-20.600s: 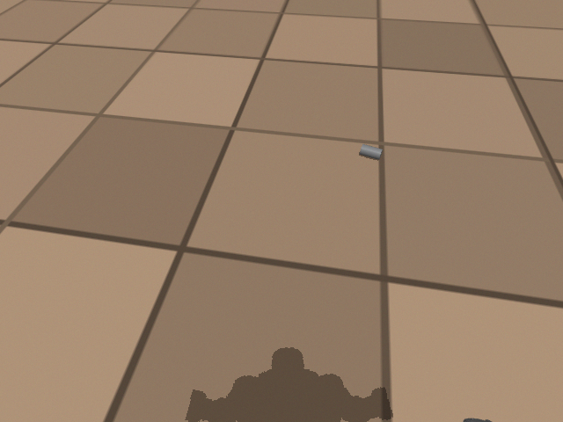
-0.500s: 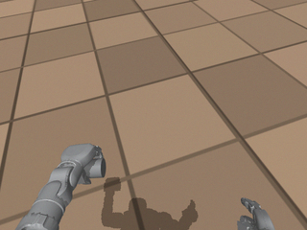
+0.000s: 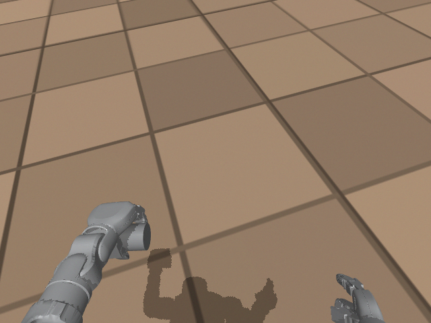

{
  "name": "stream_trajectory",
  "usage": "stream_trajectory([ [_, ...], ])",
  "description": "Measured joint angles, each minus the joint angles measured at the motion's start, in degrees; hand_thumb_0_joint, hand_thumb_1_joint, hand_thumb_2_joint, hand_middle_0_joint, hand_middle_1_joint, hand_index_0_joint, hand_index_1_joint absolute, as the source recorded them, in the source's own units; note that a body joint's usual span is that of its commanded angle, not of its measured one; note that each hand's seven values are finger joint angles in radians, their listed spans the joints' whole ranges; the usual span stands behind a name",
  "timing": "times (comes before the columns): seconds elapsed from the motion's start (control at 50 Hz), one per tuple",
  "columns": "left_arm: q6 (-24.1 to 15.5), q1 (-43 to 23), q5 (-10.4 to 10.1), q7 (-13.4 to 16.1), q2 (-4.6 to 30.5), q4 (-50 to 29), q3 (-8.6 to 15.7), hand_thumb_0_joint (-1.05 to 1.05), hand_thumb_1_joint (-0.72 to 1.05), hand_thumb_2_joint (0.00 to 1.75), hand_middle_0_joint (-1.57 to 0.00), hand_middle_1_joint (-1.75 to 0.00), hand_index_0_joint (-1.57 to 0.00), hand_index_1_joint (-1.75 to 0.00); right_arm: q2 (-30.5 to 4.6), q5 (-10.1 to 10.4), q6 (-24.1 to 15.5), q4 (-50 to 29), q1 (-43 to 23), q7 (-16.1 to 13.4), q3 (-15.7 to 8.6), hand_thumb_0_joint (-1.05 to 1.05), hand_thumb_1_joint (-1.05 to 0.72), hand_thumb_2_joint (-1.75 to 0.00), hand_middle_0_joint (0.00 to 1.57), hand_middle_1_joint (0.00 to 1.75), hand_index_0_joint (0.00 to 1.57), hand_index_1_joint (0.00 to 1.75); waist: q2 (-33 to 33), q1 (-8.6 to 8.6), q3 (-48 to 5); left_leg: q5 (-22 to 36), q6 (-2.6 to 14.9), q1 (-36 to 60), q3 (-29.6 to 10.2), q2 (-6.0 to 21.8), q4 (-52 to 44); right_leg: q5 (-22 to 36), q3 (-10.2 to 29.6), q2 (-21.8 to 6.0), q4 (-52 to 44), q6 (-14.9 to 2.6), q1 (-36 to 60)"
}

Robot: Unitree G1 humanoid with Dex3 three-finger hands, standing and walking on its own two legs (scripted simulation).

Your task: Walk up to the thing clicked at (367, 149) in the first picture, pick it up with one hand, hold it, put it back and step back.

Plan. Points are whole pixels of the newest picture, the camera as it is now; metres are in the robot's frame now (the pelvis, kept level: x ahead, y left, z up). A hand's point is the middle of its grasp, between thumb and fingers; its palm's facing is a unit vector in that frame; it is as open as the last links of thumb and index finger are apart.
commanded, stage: hold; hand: left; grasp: from above
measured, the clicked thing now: (122, 237) +0.30 +0.23 -0.06
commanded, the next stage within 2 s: crouch in 0.14 s
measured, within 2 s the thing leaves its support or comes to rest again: neither
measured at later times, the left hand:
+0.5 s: hand (124, 241) +0.29 +0.22 -0.07, palm faces -0.47 -0.05 -0.88, open 8.7 cm
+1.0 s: hand (147, 255) +0.34 +0.24 -0.28, palm faces -0.42 +0.03 -0.91, open 8.7 cm
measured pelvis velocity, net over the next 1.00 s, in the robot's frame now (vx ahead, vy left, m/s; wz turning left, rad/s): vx -0.03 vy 0.01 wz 0.01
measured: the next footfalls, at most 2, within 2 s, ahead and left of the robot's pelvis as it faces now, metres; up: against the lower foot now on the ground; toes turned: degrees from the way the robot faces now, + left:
none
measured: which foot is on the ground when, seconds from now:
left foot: down 0.00-1.00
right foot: down 0.00-1.00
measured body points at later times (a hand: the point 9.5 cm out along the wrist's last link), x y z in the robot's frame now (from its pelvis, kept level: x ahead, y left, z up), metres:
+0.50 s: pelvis +0.01 +0.00 +0.00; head +0.03 -0.01 +0.45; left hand +0.31 +0.22 -0.01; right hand +0.15 -0.26 -0.12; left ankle +0.01 +0.13 -0.74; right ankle +0.03 -0.13 -0.74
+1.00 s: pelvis -0.03 +0.01 -0.16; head +0.11 +0.02 +0.27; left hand +0.36 +0.23 -0.23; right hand +0.02 -0.29 -0.28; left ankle +0.01 +0.13 -0.74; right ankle +0.03 -0.13 -0.74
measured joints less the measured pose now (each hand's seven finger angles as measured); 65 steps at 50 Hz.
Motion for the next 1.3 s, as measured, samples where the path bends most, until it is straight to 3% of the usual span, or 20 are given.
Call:
stream_trajectory([
  [0.38,0.7,0.2,0.2,1.8,-0.4,0.5,0.3,-0.01,0.15,0.45,-0.82,-0.42,-0.83,-0.42,0.2,0.0,0.6,0.4,0.1,0.2,-0.3,0.01,-0.9,-0.9,0.2,0.3,0.2,0.29,0.0,-0.32,-0.1,-0.3,0.01,0.5,-0.1,0.0,-0.6,-0.3,-0.1,0.0,-0.8,0.04,0.6],
  [0.46,-0.5,0.6,1.2,3.8,-0.8,2.3,0.8,-0.01,0.15,0.44,-0.82,-0.42,-0.83,-0.42,0.3,-0.2,0.9,0.0,-0.1,0.5,-0.4,0.01,-0.9,-0.9,0.2,0.3,0.2,0.29,-0.5,-0.76,0.0,-0.7,-0.01,-0.9,-0.3,-0.1,0.4,-0.8,-0.3,-0.1,0.3,0.04,-0.7],
  [0.54,-1.9,-0.3,3.5,7.9,-1.5,6.4,1.0,-0.01,0.14,0.45,-0.82,-0.42,-0.84,-0.42,0.3,-0.9,1.1,0.2,-0.2,1.0,-0.7,0.01,-0.9,-0.9,0.2,0.3,0.2,0.29,-1.1,-1.03,-0.4,-1.9,-0.04,-4.8,-0.8,-0.1,3.6,-2.0,-0.7,-0.2,3.3,0.02,-4.4],
  [0.72,-2.6,-7.8,9.4,18.4,-2.5,19.4,2.0,-0.01,0.14,0.44,-0.84,-0.41,-0.85,-0.42,-0.5,-3.2,0.3,1.8,0.9,3.1,-2.6,0.01,-0.9,-0.9,0.2,0.3,0.2,0.29,-2.2,-2.3,-4.4,-8.8,-0.22,-24.7,-2.2,0.3,21.8,-8.4,-1.5,0.0,20.0,0.05,-23.2],
  [0.88,-2.1,-15.3,11.6,24.2,-1.8,28.1,4.1,-0.01,0.15,0.42,-0.83,-0.4,-0.84,-0.41,-1.2,-5.0,-1.8,3.2,2.9,3.1,-3.6,0.01,-0.9,-0.9,0.2,0.3,0.2,0.29,-1.9,-4.85,-8.6,-15.4,0.09,-46.8,-3.1,0.7,41.5,-14.5,-1.5,0.2,38.8,0.36,-44.8],
  [1.04,-1.4,-21.6,11.7,25.9,0.4,31.0,7.5,-0.01,0.15,0.42,-0.82,-0.41,-0.84,-0.41,-0.4,-6.4,-3.6,4.6,3.0,2.7,-3.4,0.01,-0.9,-0.9,0.2,0.3,0.2,0.29,-0.7,-7.35,-11.1,-20.3,0.77,-67.0,-3.5,0.7,59.0,-19.0,-1.1,0.3,55.7,0.81,-64.8],
  [1.22,-3.0,-26.6,11.6,24.0,3.3,33.7,9.8,-0.01,0.14,0.44,-0.82,-0.42,-0.84,-0.43,1.1,-7.6,-6.0,4.9,1.6,4.4,-1.9,0.01,-0.9,-0.9,0.21,0.3,0.2,0.29,0.2,-8.67,-11.3,-22.8,1.13,-83.9,-4.4,0.2,73.0,-21.6,-1.2,0.0,69.3,1.09,-81.2],
  [1.3,-4.8,-27.9,12.5,24.2,4.5,34.0,10.6,-0.01,0.14,0.44,-0.83,-0.42,-0.84,-0.42,1.4,-8.2,-7.0,5.0,0.8,5.6,-1.3,0.01,-0.9,-0.9,0.21,0.3,0.2,0.29,0.0,-8.91,-11.0,-23.8,0.99,-89.8,-5.2,-0.1,78.3,-22.7,-1.6,-0.1,74.4,1.08,-86.7],
])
